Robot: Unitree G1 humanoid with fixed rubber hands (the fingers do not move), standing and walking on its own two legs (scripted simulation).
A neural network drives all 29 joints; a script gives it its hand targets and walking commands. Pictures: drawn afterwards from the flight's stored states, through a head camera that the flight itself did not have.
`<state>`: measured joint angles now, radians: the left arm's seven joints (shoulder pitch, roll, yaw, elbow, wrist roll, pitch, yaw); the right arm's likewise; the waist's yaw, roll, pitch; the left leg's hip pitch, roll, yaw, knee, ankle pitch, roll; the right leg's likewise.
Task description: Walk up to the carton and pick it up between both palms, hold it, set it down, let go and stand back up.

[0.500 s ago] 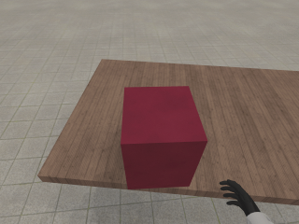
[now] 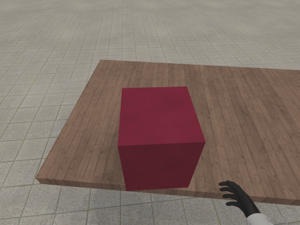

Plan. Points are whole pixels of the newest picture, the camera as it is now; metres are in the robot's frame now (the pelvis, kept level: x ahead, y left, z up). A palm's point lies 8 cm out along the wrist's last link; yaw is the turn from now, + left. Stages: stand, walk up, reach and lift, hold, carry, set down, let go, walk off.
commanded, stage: stand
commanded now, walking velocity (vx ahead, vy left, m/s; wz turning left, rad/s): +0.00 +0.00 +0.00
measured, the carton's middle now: (156, 139) +0.39 +0.00 +0.01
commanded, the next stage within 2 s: none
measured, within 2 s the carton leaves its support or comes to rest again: neither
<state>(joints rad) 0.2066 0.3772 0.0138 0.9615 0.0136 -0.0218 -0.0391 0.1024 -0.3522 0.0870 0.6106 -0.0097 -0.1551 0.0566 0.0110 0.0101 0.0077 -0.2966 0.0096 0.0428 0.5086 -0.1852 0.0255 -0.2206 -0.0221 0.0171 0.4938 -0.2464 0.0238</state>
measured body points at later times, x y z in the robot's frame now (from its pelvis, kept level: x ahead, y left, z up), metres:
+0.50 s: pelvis +0.00 +0.00 +0.00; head +0.00 +0.00 +0.45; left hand +0.09 +0.31 -0.12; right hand +0.22 -0.24 -0.05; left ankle +0.06 +0.10 -0.74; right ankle +0.02 -0.15 -0.74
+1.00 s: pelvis +0.00 -0.01 +0.00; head +0.00 -0.01 +0.45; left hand +0.10 +0.30 -0.11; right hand +0.22 -0.24 -0.05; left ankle +0.06 +0.10 -0.74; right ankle +0.02 -0.15 -0.74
